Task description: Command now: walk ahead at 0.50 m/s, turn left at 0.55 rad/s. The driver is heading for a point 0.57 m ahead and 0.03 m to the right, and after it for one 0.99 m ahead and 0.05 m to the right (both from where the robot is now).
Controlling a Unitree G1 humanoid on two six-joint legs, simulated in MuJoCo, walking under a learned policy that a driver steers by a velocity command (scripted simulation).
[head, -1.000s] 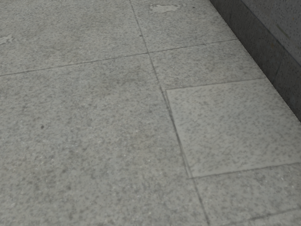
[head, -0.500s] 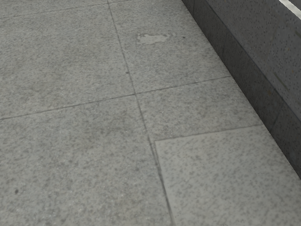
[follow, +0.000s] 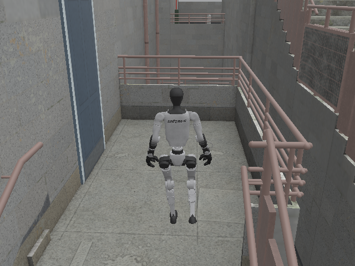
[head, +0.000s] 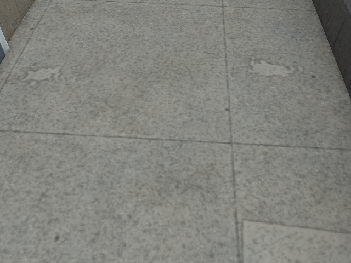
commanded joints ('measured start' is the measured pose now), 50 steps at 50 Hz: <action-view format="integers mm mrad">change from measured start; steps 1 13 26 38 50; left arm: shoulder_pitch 45 -295 18 185 201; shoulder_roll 101 70 124 144 142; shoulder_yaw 17 -2 37 45 54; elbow -81 -147 -54 64 9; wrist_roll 25 8 -7 -31 -13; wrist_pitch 18 37 12 -5 28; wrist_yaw -10 -35 -14 -19 -11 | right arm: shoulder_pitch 51 261 140 -191 58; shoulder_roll -97 -121 -106 -28 -145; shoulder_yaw -20 -17 11 56 8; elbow -50 21 5 -87 -62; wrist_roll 16 5 -15 -23 -28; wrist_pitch -24 -41 -49 -24 -46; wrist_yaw -5 -9 0 26 -28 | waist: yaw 29 -105 16 34 -44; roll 17 78 -1 -66 136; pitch -76 4 -54 25 -159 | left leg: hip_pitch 207 351 -217 -198 482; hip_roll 265 200 84 162 525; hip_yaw -375 -309 -169 -38 -671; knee -289 -303 709 173 -282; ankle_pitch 290 387 -151 138 -371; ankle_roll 159 62 -45 -163 64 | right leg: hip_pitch -203 -297 361 240 -287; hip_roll -64 -22 -258 -77 60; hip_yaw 51 3 481 214 103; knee -42 -564 -1005 -1094 -41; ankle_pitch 25 396 115 443 -107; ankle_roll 22 29 -239 -211 -98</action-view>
